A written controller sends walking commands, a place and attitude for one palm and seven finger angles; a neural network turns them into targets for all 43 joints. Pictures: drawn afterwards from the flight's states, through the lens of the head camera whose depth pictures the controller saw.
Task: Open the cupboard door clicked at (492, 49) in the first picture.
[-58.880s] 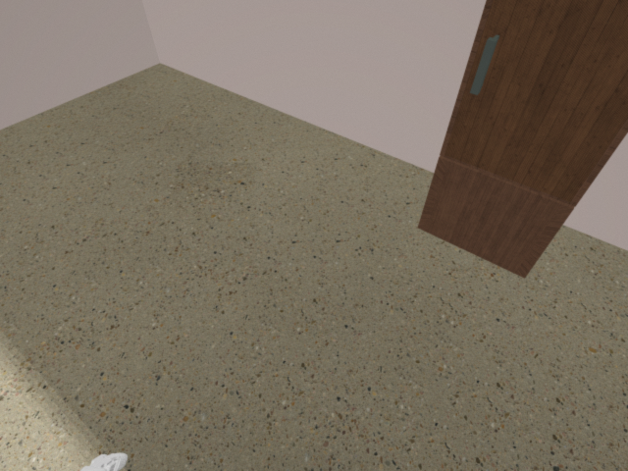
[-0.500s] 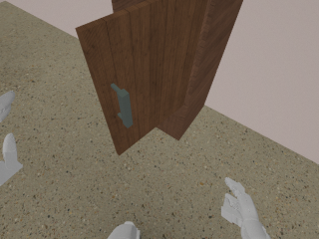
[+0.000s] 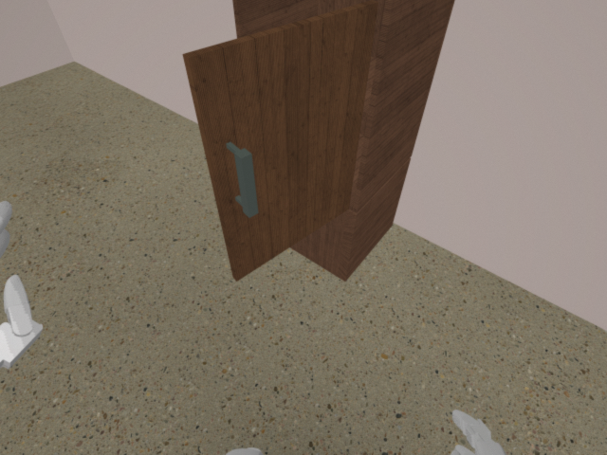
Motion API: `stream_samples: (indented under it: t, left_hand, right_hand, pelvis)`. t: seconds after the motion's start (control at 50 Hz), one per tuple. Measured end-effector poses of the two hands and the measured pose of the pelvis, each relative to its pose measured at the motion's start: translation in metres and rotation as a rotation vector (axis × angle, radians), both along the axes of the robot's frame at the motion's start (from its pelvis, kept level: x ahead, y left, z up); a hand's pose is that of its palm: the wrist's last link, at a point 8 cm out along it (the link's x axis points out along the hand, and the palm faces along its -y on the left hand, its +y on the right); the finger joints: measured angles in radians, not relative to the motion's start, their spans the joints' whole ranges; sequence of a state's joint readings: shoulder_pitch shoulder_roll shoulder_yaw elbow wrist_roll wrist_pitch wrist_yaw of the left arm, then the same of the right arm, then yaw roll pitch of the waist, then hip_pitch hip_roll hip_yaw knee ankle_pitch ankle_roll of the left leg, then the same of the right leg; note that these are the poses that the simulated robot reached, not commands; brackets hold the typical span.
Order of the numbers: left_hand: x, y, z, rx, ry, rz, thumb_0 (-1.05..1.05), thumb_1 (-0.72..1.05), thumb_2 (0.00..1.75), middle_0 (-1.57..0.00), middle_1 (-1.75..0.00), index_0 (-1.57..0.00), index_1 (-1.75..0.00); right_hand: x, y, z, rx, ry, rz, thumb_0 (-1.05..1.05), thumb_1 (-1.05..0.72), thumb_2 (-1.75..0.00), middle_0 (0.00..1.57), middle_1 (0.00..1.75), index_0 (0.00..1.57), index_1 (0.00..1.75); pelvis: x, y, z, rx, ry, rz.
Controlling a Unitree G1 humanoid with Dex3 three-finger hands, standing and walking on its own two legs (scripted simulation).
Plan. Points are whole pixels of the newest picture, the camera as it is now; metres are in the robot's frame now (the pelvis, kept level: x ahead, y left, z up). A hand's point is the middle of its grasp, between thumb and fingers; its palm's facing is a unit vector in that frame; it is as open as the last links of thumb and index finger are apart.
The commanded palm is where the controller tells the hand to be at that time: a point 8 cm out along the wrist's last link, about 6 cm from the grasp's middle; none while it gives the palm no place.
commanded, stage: stop stepping back and stand still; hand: left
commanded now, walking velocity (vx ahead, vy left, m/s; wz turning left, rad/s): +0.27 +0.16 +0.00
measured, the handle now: (241, 180) +0.61 +0.18 +0.00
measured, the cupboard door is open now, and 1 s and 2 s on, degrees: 79 79 79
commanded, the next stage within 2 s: let the arm hang, fingers relaxed in 0.58 s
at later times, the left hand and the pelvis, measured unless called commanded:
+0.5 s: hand out of the picture +0.15 +0.29 +0.16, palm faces +0.49 -0.77 -0.41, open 7.4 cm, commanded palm +0.09 +0.32 +0.17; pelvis -0.04 +0.02 -0.01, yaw +1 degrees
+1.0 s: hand out of the picture +0.01 +0.20 -0.18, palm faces +0.09 -0.98 -0.18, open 7.0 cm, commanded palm none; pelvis -0.05 +0.03 -0.01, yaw +4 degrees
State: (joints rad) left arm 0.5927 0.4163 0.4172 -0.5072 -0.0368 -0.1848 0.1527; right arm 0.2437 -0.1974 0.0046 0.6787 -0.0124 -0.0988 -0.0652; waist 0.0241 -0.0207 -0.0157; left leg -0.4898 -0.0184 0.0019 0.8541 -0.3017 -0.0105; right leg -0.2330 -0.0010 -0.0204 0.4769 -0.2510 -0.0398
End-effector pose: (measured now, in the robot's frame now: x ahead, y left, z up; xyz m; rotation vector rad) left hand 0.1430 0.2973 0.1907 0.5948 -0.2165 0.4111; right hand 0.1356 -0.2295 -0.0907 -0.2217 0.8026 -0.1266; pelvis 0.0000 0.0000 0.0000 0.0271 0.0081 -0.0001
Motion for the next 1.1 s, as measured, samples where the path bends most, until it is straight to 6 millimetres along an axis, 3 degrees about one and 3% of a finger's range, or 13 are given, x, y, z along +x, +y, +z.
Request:
stream_samples:
  t: [0.08, 0.2, 0.3, 0.4, 0.54, 0.68, 0.72, 0.76, 0.8, 0.86, 0.92, 0.96, 1.1]
  left_hand:
    - [-0.01, 0.0, -0.005, -0.06, -0.046, 0.044, 0.01, 0.89, 0.9, -0.21, -0.3, -0.21, -0.3]
    - [-0.023, 0.005, -0.015, -0.059, -0.047, 0.016, 0.01, 0.89, 0.9, -0.21, -0.3, -0.21, -0.3]
    - [-0.038, 0.016, -0.009, -0.003, -0.05, 0.005, 0.01, 0.89, 0.9, -0.21, -0.3, -0.21, -0.3]
    - [-0.042, 0.024, -0.009, -0.008, -0.08, 0.036, 0.01, 0.89, 0.9, -0.21, -0.3, -0.21, -0.3]
    - [-0.034, 0.026, -0.023, -0.08, -0.071, 0.015, 0.01, 0.89, 0.9, -0.21, -0.3, -0.21, -0.3]
    - [-0.023, 0.029, -0.017, -0.03, -0.036, -0.012, 0.01, 0.89, 0.9, -0.21, -0.3, -0.21, -0.3]
    - [-0.014, 0.033, -0.039, -0.04, 0.063, -0.029, 0.01, 0.89, 0.9, -0.21, -0.3, -0.2, -0.3]
    - [-0.003, 0.037, -0.092, -0.137, 0.275, -0.004, 0.0, 0.9, 0.9, -0.2, -0.3, -0.2, -0.3]
    - [-0.005, 0.035, -0.157, -0.266, 0.522, 0.042, 0.0, 0.9, 0.9, -0.2, -0.3, -0.2, -0.3]
    - [-0.035, 0.011, -0.247, -0.436, 0.88, 0.085, 0.0, 0.91, 0.9, -0.2, -0.3, -0.19, -0.3]
    - [-0.086, -0.026, -0.308, -0.57, 1.174, 0.09, 0.01, 0.91, 0.9, -0.2, -0.3, -0.19, -0.3]
    - [-0.123, -0.049, -0.331, -0.653, 1.313, 0.104, 0.01, 0.92, 0.9, -0.2, -0.3, -0.19, -0.3]
    - [-0.192, -0.027, -0.336, -0.688, 1.445, 0.291, -0.03, 1.0, 0.9, -0.21, -0.3, -0.2, -0.3]
  right_hand:
    - [-0.021, -0.013, 0.002, -0.026, 0.003, -0.015, 0.02, -0.91, -0.89, 0.21, 0.3, 0.2, 0.3]
    - [-0.032, -0.023, 0.004, -0.08, -0.047, -0.046, 0.02, -0.91, -0.89, 0.21, 0.3, 0.2, 0.3]
    - [-0.035, -0.011, 0.011, -0.061, -0.108, -0.053, 0.02, -0.91, -0.9, 0.2, 0.3, 0.2, 0.3]
    - [-0.034, 0.009, 0.005, -0.017, -0.121, -0.018, 0.02, -0.91, -0.9, 0.2, 0.3, 0.2, 0.3]
    - [-0.035, 0.029, -0.001, -0.004, -0.081, 0.013, 0.02, -0.91, -0.89, 0.21, 0.3, 0.2, 0.3]
    - [-0.031, 0.038, 0.002, 0.017, -0.074, 0.005, 0.02, -0.91, -0.89, 0.21, 0.3, 0.2, 0.3]
    - [-0.029, 0.035, -0.007, 0.038, -0.051, 0.037, 0.02, -0.91, -0.89, 0.21, 0.3, 0.2, 0.3]
    - [-0.029, 0.03, -0.022, 0.044, 0.014, 0.052, 0.01, -0.91, -0.89, 0.21, 0.3, 0.2, 0.3]
    - [-0.035, 0.026, -0.034, 0.041, 0.081, 0.051, 0.01, -0.91, -0.89, 0.21, 0.3, 0.2, 0.3]
    - [-0.053, 0.02, -0.044, 0.028, 0.175, 0.037, 0.01, -0.91, -0.89, 0.21, 0.3, 0.2, 0.3]
    - [-0.08, 0.014, -0.046, 0.008, 0.278, 0.012, 0.01, -0.91, -0.89, 0.2, 0.3, 0.2, 0.3]
    - [-0.101, 0.012, -0.045, -0.006, 0.354, -0.007, 0.01, -0.91, -0.89, 0.2, 0.3, 0.2, 0.3]
    - [-0.161, 0.013, -0.049, -0.01, 0.589, -0.031, 0.01, -0.91, -0.89, 0.2, 0.3, 0.2, 0.3]
  pelvis:
    - [-0.01, -0.003, 0.003, 0.018, -0.001, 0.028]
    - [-0.025, 0.007, -0.006, -0.012, -0.015, 0.055]
    - [-0.035, 0.013, -0.008, -0.002, -0.041, 0.028]
    - [-0.04, 0.015, -0.011, -0.012, -0.048, 0.029]
    - [-0.042, 0.023, -0.012, -0.018, -0.044, 0.022]
    - [-0.037, 0.026, -0.008, -0.019, -0.037, 0.023]
    - [-0.038, 0.028, -0.01, -0.023, -0.019, 0.041]
    - [-0.041, 0.032, -0.013, -0.023, -0.008, 0.055]
    - [-0.043, 0.035, -0.015, -0.02, -0.005, 0.063]
    - [-0.045, 0.035, -0.016, -0.016, -0.011, 0.063]
    - [-0.047, 0.033, -0.014, -0.013, -0.021, 0.056]
    - [-0.047, 0.032, -0.011, -0.015, -0.025, 0.054]
    - [-0.048, 0.026, -0.003, -0.031, -0.026, 0.073]
